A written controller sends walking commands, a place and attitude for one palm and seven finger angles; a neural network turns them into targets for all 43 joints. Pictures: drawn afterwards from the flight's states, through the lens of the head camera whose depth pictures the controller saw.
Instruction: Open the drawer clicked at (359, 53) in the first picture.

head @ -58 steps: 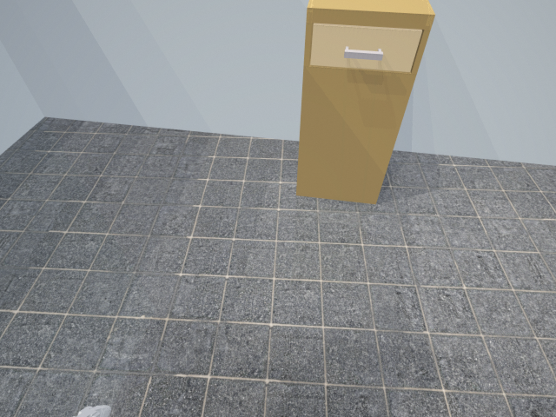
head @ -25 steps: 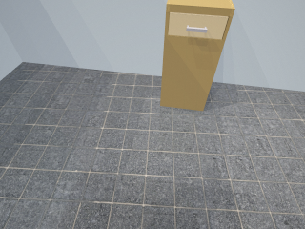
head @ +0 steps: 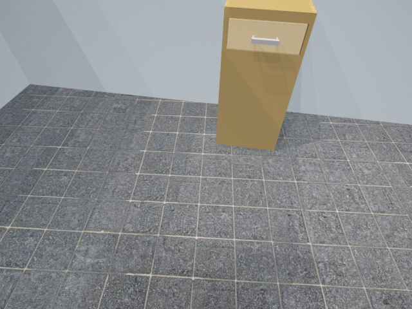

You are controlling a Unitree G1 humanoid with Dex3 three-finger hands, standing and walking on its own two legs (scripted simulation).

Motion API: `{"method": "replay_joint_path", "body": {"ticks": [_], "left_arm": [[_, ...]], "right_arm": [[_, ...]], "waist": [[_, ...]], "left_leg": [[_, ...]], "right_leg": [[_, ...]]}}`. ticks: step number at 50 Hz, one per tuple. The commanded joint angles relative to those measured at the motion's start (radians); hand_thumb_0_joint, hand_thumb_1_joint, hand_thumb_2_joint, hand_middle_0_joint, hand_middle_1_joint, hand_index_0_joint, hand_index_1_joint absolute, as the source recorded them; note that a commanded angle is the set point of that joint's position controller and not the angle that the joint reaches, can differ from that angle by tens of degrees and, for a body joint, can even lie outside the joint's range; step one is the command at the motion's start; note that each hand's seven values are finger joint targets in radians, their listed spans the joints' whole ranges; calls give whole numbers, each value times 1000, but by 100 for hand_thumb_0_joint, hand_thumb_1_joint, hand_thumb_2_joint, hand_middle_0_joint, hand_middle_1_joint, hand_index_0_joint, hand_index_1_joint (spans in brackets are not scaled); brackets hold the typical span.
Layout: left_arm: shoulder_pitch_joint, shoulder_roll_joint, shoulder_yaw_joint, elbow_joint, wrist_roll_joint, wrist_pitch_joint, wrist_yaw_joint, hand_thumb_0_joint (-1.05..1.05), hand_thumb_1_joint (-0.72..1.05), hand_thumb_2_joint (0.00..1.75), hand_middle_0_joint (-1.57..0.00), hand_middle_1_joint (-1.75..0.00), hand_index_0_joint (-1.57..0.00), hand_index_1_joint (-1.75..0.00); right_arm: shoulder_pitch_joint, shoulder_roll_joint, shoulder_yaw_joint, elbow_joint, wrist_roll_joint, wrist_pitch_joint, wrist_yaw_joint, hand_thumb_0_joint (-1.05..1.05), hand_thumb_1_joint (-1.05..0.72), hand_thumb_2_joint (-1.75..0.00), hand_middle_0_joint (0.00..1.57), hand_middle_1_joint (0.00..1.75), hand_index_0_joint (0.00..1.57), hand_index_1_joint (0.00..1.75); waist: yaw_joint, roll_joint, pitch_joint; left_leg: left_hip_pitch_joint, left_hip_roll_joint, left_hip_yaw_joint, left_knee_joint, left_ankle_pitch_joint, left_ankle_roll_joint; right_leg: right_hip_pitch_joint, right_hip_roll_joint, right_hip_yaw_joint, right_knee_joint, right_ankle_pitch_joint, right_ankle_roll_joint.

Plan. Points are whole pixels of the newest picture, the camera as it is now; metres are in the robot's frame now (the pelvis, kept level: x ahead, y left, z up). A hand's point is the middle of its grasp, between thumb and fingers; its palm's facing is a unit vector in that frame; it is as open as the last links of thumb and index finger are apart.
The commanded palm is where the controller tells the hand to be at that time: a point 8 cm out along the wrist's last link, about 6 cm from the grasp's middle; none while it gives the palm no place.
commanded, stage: look at it before walking up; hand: left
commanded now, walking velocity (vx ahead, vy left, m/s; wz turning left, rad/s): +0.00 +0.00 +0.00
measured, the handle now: (265, 39) +1.26 -0.21 -0.01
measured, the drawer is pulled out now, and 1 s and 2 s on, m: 0.00 0.00 0.00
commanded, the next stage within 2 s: walk to a spot facing it in 0.28 s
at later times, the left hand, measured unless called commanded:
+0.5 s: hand out of the picture +0.07 +0.25 -0.16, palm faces -0.02 -0.94 -0.34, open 7.4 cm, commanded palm none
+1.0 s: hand out of the picture +0.03 +0.17 -0.16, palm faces -0.17 -0.97 -0.19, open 7.4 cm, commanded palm none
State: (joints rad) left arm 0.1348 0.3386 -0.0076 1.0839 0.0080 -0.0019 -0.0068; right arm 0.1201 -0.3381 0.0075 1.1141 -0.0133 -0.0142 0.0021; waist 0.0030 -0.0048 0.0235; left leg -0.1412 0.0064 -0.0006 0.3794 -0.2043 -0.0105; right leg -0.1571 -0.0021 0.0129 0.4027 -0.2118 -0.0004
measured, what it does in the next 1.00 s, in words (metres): lifts its left foot, turning right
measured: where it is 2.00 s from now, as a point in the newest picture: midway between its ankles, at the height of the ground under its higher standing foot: (241, 278)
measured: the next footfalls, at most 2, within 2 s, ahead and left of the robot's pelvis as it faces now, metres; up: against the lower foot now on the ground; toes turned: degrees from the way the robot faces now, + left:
left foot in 1.18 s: +0.20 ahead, +0.10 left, +0.00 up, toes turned -19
right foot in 1.70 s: +0.32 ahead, -0.23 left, +0.00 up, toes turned -50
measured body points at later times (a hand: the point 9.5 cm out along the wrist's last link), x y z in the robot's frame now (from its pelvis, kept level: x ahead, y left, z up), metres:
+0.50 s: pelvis +0.00 +0.00 +0.00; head +0.01 +0.00 +0.45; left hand +0.07 +0.30 -0.13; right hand +0.09 -0.30 -0.13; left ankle +0.00 +0.13 -0.74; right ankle +0.01 -0.12 -0.74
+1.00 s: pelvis +0.03 -0.02 +0.00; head +0.05 -0.03 +0.45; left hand +0.04 +0.22 -0.15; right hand +0.06 -0.29 -0.14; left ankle +0.09 +0.12 -0.68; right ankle -0.01 -0.11 -0.74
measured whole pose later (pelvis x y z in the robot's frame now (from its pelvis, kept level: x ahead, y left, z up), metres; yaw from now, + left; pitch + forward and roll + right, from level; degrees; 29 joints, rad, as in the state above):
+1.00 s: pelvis +0.03 -0.02 +0.00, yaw -16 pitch +2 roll +1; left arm 0.43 0.16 0.04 1.00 0.02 -0.01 -0.02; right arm 0.17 -0.23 -0.05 0.94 -0.03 0.01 0.01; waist 0.05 0.00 0.02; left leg -0.52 0.07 0.03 0.96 -0.29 -0.06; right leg -0.20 0.07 0.12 0.42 -0.24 -0.05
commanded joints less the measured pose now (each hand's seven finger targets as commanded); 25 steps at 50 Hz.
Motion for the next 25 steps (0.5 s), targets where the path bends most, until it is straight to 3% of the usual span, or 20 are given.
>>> {"method": "replay_joint_path", "body": {"ticks": [1, 19, 21, 24, 25], "left_arm": [[-38, 206, 39, -63, 4, -25, 18, 0, 90, 90, -20, -30, -20, -30], [-34, 211, 40, -55, 4, -26, 18, 0, 90, 90, -20, -30, -20, -30], [-35, 209, 44, -66, 5, -21, 16, 0, 90, 90, -20, -30, -20, -30], [24, 103, 33, -74, 4, 15, 21, 0, 90, 90, -20, -30, -20, -30], [37, 102, 36, -86, 5, 22, 20, 0, 90, 90, -20, -30, -20, -30]], "right_arm": [[-53, -205, -43, -64, 5, -23, -14, 0, -90, -90, 20, 30, 20, 30], [-60, -208, -40, -63, 6, -20, -15, 0, -90, -90, 20, 30, 20, 30], [-51, -208, -46, -66, 4, -20, -19, 0, -90, -90, 20, 30, 20, 30], [18, -92, -33, -74, 3, 2, -26, 0, -90, -90, 20, 30, 20, 30], [29, -94, -39, -84, 2, 8, -29, 0, -90, -90, 20, 30, 20, 30]], "waist": [[-2, 1, -52], [0, -9, -38], [-4, 0, -47], [-10, -2, -41], [-10, -3, -39]], "left_leg": [[15, 113, -95, -63, 130, 38], [23, 113, -96, -75, 129, 36], [48, 119, -73, -49, 145, 33], [37, 127, -24, 6, 139, 14], [36, 135, -13, 20, 130, 15]], "right_leg": [[1, -116, 100, -77, 122, -30], [6, -117, 103, -98, 124, -29], [-15, -111, 119, -81, 174, -35], [-66, -98, 134, -10, 227, -22], [-90, -91, 138, 14, 231, -23]]}}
